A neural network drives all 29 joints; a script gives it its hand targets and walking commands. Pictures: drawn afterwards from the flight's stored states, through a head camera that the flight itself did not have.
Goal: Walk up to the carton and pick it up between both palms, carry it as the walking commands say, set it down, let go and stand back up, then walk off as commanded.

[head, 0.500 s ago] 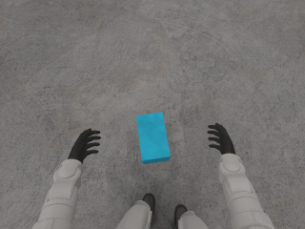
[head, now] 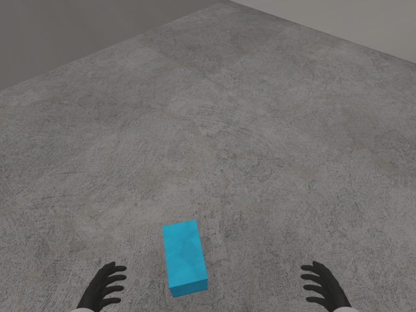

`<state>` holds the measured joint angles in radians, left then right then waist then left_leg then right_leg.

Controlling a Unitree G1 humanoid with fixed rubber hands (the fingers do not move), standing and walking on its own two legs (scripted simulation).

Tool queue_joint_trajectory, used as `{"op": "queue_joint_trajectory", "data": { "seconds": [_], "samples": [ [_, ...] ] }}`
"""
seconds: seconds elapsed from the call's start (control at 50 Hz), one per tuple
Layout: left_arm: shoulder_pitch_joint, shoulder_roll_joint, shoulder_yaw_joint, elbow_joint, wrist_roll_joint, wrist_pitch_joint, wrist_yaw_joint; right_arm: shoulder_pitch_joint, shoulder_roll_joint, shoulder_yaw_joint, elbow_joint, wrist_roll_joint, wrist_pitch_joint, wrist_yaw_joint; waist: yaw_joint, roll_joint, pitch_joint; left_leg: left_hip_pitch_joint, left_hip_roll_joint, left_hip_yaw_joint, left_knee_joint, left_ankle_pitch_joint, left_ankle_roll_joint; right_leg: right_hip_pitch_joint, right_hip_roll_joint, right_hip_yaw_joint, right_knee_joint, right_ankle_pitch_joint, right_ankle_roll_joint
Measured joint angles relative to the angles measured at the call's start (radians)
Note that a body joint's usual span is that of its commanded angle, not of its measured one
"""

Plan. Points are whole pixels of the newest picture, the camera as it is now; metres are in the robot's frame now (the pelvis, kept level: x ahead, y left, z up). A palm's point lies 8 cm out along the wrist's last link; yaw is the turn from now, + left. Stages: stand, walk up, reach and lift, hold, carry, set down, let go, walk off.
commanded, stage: let go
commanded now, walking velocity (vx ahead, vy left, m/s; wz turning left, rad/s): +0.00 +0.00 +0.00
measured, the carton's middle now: (184, 257) +0.44 +0.11 -0.68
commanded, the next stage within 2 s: stand in 0.40 s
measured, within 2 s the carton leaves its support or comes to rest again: neither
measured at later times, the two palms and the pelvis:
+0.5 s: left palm (69, 305) +0.17 +0.28 -0.08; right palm out of the picture +0.14 -0.23 -0.08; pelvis +0.00 +0.02 -0.01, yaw +0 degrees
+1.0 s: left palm (49, 306) +0.17 +0.32 -0.10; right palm out of the picture +0.13 -0.26 -0.08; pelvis +0.02 +0.04 +0.00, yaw -3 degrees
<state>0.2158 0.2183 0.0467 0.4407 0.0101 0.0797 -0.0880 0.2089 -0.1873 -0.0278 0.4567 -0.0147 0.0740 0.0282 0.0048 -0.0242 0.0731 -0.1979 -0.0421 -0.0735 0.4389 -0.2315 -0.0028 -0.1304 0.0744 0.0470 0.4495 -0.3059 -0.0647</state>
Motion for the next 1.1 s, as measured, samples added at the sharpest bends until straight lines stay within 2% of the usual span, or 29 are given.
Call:
{"op": "queue_joint_trajectory", "data": {
  "seconds": [0.14, 0.4, 0.5, 0.62, 1.1],
  "samples": [
    [0.001, -0.003, 0.002, -0.008, 0.016, 0.039, 0.01, 0.014, 0.008, 0.003, -0.006, 0.008, 0.023, 0.004, -0.009, 0.0, -0.004, 0.039, -0.001, 0.006, 0.01, -0.018, 0.002, 0.039, -0.002, 0.001, 0.008, -0.016, 0.001],
    [-0.008, -0.016, 0.013, -0.026, 0.011, 0.147, 0.08, 0.033, -0.013, 0.027, -0.006, 0.008, 0.025, -0.016, -0.026, 0.015, -0.021, 0.021, -0.02, 0.005, 0.076, -0.049, 0.023, 0.037, -0.02, -0.012, 0.048, -0.042, 0.024],
    [-0.028, 0.046, 0.0, 0.087, 0.02, 0.035, 0.102, 0.013, -0.055, 0.02, 0.154, -0.034, -0.023, -0.043, -0.002, -0.008, -0.064, -0.029, -0.018, 0.022, 0.096, -0.057, 0.031, -0.016, -0.02, 0.002, 0.069, -0.047, 0.031],
    [-0.011, 0.112, 0.007, 0.187, 0.025, -0.041, 0.098, -0.013, -0.123, -0.012, 0.261, -0.03, -0.06, -0.048, 0.0, -0.023, -0.074, -0.039, -0.017, 0.038, 0.084, -0.059, 0.041, -0.029, -0.022, 0.018, 0.055, -0.042, 0.039],
    [-0.044, 0.146, -0.028, 0.347, 0.014, -0.077, 0.117, -0.067, -0.143, -0.006, 0.422, -0.014, -0.083, -0.053, -0.01, -0.017, -0.069, 0.035, -0.025, 0.067, 0.003, -0.04, 0.056, 0.033, -0.04, 0.048, -0.018, -0.02, 0.056]
  ]
}}
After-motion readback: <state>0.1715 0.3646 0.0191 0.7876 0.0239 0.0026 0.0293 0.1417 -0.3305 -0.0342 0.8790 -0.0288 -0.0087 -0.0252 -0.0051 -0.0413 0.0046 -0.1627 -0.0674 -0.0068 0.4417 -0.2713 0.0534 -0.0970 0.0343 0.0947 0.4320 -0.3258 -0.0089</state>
